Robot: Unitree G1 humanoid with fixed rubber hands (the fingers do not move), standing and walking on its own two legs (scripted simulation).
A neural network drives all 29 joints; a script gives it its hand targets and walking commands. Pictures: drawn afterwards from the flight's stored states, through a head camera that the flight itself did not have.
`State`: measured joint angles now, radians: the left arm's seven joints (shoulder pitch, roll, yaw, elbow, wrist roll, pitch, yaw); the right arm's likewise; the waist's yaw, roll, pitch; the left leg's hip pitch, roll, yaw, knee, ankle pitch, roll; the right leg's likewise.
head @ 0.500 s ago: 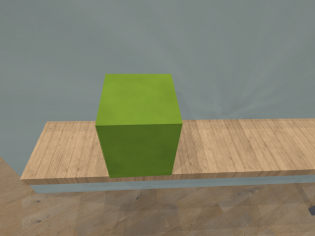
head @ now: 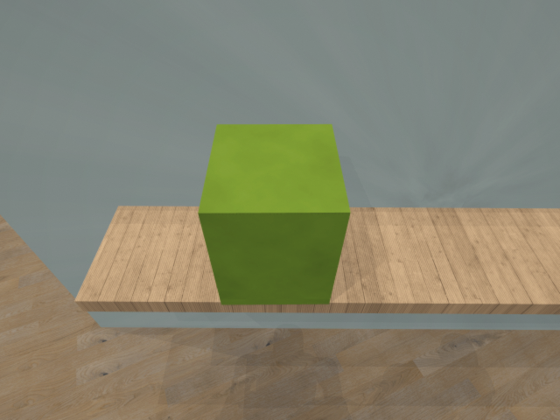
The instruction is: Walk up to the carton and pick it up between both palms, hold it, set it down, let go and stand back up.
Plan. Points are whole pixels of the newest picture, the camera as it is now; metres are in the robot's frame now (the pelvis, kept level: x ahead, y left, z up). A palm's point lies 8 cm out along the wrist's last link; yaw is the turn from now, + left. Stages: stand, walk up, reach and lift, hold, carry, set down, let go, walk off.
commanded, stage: walk up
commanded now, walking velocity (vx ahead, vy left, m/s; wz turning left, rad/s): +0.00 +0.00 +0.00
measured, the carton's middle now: (274, 217) +0.47 +0.03 +0.02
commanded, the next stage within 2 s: none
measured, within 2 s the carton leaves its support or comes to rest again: neither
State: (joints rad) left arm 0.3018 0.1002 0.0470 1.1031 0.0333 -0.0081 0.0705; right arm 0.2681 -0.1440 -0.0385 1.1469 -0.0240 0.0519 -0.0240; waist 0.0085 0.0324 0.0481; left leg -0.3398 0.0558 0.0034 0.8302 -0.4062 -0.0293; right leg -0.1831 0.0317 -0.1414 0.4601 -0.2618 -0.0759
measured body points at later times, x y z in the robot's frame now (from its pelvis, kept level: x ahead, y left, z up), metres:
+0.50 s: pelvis +0.03 +0.03 +0.01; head +0.04 +0.04 +0.46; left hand +0.01 +0.23 -0.16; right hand +0.00 -0.16 -0.15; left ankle +0.01 +0.14 -0.74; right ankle +0.00 -0.07 -0.74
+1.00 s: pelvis +0.05 +0.04 +0.01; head +0.07 +0.05 +0.45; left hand +0.03 +0.24 -0.16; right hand +0.02 -0.16 -0.16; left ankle +0.01 +0.14 -0.74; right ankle +0.00 -0.07 -0.74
